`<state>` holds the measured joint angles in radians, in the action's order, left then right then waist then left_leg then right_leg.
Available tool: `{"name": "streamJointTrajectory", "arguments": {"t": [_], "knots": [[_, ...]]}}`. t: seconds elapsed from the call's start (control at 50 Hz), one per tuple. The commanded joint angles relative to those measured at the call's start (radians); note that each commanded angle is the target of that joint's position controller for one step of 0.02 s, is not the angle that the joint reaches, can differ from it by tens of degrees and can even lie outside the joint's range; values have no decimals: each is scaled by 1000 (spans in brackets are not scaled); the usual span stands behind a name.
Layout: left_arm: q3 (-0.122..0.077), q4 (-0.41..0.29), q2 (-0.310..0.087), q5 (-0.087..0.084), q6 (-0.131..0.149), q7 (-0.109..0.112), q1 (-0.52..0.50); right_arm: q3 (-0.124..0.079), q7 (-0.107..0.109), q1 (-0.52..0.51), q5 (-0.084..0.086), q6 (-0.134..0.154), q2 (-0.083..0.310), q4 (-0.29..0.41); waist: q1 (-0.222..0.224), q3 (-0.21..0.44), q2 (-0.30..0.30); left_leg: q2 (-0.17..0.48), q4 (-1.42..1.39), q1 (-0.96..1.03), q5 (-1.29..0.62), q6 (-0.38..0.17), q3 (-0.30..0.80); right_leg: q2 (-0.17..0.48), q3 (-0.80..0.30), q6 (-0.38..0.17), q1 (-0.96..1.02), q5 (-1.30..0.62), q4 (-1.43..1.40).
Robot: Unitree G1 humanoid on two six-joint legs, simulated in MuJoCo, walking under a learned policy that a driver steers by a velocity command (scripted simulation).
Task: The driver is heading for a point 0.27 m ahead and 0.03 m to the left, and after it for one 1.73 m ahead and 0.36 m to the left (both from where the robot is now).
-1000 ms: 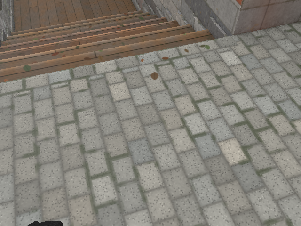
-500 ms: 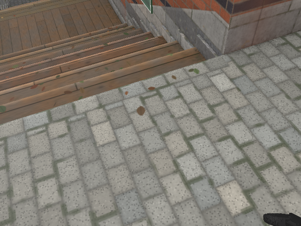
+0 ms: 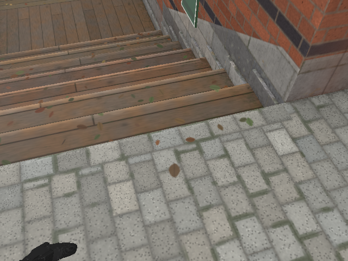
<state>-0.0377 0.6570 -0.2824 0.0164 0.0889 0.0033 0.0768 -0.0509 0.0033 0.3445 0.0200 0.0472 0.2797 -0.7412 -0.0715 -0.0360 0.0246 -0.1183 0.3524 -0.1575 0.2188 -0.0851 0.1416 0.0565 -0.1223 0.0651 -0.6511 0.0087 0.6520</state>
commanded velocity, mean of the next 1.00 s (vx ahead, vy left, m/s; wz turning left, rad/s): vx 0.19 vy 0.00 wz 0.42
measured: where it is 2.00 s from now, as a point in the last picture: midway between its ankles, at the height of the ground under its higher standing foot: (109, 196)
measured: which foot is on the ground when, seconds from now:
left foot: down 0.00-0.12, up 0.14-0.56, down 0.58-1.00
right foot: up 0.00-0.10, down 0.12-0.58, up 0.60-1.00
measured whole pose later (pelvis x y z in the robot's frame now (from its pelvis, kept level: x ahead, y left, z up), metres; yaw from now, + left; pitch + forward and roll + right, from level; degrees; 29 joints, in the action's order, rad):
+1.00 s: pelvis +0.21 +0.02 +0.00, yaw +26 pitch +2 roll +0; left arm -0.06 0.80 -0.30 -0.02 0.06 -0.04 0.13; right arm -0.05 0.00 0.34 0.01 0.03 0.29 -0.70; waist -0.05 0.03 0.01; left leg -0.03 0.34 -0.12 0.26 -0.04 0.04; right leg 0.04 0.00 0.00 -0.43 0.20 0.58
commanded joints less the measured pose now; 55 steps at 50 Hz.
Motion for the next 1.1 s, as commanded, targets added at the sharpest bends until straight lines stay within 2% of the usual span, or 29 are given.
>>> {"name": "streamJointTrajectory", "arguments": {"t": [0.02, 0.06, 0.1, 0.12, 0.14, 0.16, 0.18, 0.2, 0.22, 0.26, 0.3, 0.34, 0.48, 0.54, 0.56, 0.58, 0.6, 0.62, 0.64, 0.66, 0.68, 0.72, 0.78, 0.84, 0.98, 1.02, 1.06, 1.08, 1.1], "knots": [[-20, -84, -71, -6, 23, -9, -99, -53, 19, 30, 7, -11, 178, 44, 0, 59, -120, 190, -2, -57, -395, -98, 168, -99, 60, -3, 170, -78, -111], [-32, -81, -94, -9, 27, -16, -91, -53, 28, 25, 6, -28, 169, 50, 17, 79, -135, 199, 75, 7, -391, -76, 237, -115, 34, -23, 197, -28, -169], [-44, -62, -112, -6, 33, -15, -19, -53, 35, -35, 4, -37, 158, 79, 71, 103, -157, 179, 179, 25, -403, -40, 271, -102, 34, -59, 294, -52, -249], [-53, -52, -141, 6, 38, -8, 53, -44, 33, -57, 0, -35, 128, 100, 109, 169, -133, 131, 306, -23, -371, -1, 239, -31, 10, -102, 457, -186, -280], [-63, -48, -202, 22, 32, 5, 163, -25, 32, -42, -22, -31, 70, 131, 135, 310, 21, 55, 581, -182, -8, 52, 136, 188, -161, -179, 738, -550, -201], [-63, -30, -209, 23, 10, 2, 187, -12, 23, 180, -4, -27, 53, 121, 48, 457, 283, -37, 816, -425, 565, 98, 71, 435, -478, -385, 989, -672, -159], [-59, -47, -150, -7, -11, 3, 150, -34, 22, 202, 3, -37, 163, 84, 59, 425, 178, 67, 930, -478, 473, 128, 55, 423, -499, -377, 896, -399, -200], [-42, -65, -92, -9, -25, 11, 108, -52, 26, 78, 8, -55, 205, 97, 93, 293, 106, 91, 965, -515, 387, 154, 11, 338, -351, -327, 786, -261, -230], [-32, -65, -76, -4, -41, 14, 57, -56, 34, 21, 6, -74, 199, 109, 82, 220, 53, 118, 948, -512, 326, 167, -17, 278, -259, -293, 668, -161, -265], [-33, -54, -95, 6, -55, 17, -5, -53, 38, 2, 1, -103, 158, 129, 48, 106, 96, 145, 892, -432, 260, 176, -59, 201, -122, -276, 442, -85, -340], [-40, -36, -105, 13, -53, 18, -13, -43, 39, 12, -3, -106, 109, 137, 42, 98, 123, 145, 810, -381, 222, 176, -99, 177, -36, -291, 394, -119, -375], [-47, -19, -118, 6, -53, 22, -7, -38, 35, -21, -10, -101, 98, 154, 52, 128, 110, 168, 729, -371, 184, 173, -101, 208, -6, -315, 429, -176, -377], [-69, 15, -177, -16, -79, 15, -11, -38, 2, -115, -8, -106, 120, 204, 77, 132, 115, 183, 449, -236, 107, 123, -155, 252, 80, -297, 449, -40, -371], [-73, 35, -186, -41, -88, 13, -9, -48, -11, -80, -11, -105, 122, 199, 44, 131, 103, 143, 218, -120, 15, 69, -200, 240, 123, -230, 456, 12, -275], [-66, 56, -158, -43, -91, 12, 34, -57, -7, -54, -17, -103, 139, 189, 42, 129, 66, 126, 129, -29, -47, 38, -177, 202, 155, -176, 402, 79, -199], [-50, 64, -100, -21, -92, 6, 75, -78, 6, -36, -19, -101, 217, 197, 61, 119, -141, 276, 13, 85, -274, -26, 47, 104, 258, -80, 253, 263, 21], [-37, 13, -79, 14, -89, 5, 45, -85, 15, -67, -34, -97, 299, 235, 69, 96, -373, 502, -5, 127, -482, -208, 341, -43, 269, 3, -8, 628, 255], [-56, 7, -134, 3, -88, 14, -27, -76, 10, -31, -58, -77, 255, 228, -6, 148, -260, 512, -24, 61, -447, -270, 333, -34, 126, 2, -8, 651, 430], [-63, 15, -147, -20, -91, 13, -15, -65, 8, -48, -55, -60, 223, 212, 19, 145, -206, 449, -38, 55, -255, -220, 254, -11, 97, -16, -15, 561, 471], [-67, 38, -141, -24, -92, 10, 17, -59, 9, -80, -31, -50, 191, 203, 41, 141, -161, 391, -55, 66, 0, -158, 212, 7, 91, -25, -34, 467, 451], [-69, 51, -145, -17, -92, 8, 18, -47, 11, -94, -16, -45, 161, 196, 39, 123, -167, 368, -85, 69, 167, -131, 203, 13, 99, -25, -54, 393, 435], [-68, 58, -135, -21, -78, -6, 22, -32, 17, -91, -23, -37, 143, 184, 50, 82, -193, 342, -151, 44, 264, -120, 201, 5, 111, -23, -39, 281, 404], [-62, 62, -121, -27, -48, -16, -13, -36, 22, -70, -30, -15, 151, 168, 38, 46, -166, 338, -182, 87, 177, -116, 167, 4, 103, -33, -35, 188, 230], [-48, 64, -93, -26, -32, -26, -32, -46, 19, -48, -21, -1, 174, 145, 23, 36, -160, 342, -190, 83, 135, -123, 140, 0, 106, -35, 29, 159, 74], [-32, 54, -96, -40, -9, -45, -54, -54, -4, -7, -2, -1, 191, 92, 5, -3, -140, 364, -162, 10, 182, -139, 151, -12, 126, -74, 159, 205, -87], [-31, 70, -97, -40, 1, -48, -5, -51, -8, -20, 2, -5, 182, 84, 44, 10, -127, 349, -115, -29, 164, -119, 135, -26, 147, -97, 274, 168, -154], [-44, 122, -122, -36, 5, -38, 141, -34, -7, -23, -7, -8, 136, 77, 111, 58, -107, 291, 15, -125, 105, -74, 83, -30, 139, -120, 498, 177, -184], [-59, 144, -182, -29, 9, -28, 269, -12, -7, -45, -18, -4, 74, 94, 162, 122, 14, 202, 282, -238, 84, -15, -18, 113, -46, -174, 665, 237, -247], [-91, 159, -309, -27, 2, -29, 343, -3, -1, -22, -14, 17, 44, 147, 159, 169, 287, 80, 602, -540, 268, 56, -146, 312, -438, -328, 854, 447, -369]]}}
Velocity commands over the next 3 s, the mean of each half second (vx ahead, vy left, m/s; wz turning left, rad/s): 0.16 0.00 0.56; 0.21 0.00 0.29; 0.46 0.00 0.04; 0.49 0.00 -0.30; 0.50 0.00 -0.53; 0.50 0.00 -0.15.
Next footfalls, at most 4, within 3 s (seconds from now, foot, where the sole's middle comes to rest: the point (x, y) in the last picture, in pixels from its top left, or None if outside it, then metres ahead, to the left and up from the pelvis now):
0.12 right None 0.26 -0.13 -0.78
0.58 left None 0.15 0.12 -0.78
1.08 right None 0.37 -0.05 -0.78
1.56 left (84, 230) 0.59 0.31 -0.78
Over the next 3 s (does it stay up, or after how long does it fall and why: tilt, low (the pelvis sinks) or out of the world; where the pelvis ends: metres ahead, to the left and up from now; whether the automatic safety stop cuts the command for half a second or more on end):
stays up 1.24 0.30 -0.22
